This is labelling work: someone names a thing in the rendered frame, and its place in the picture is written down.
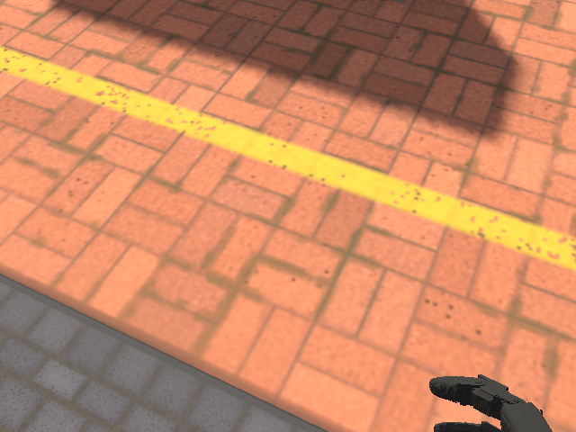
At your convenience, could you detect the robot right hand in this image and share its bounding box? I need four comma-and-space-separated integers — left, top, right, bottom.
429, 374, 553, 432

